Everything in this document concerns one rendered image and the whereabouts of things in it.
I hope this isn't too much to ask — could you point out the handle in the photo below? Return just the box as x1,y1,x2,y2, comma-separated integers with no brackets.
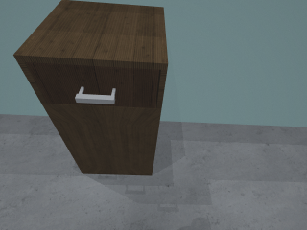
75,86,116,104

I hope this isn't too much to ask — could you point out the cabinet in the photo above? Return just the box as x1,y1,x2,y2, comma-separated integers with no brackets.
13,0,169,176

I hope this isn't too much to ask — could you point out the drawer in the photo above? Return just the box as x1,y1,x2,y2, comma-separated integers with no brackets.
26,62,159,108

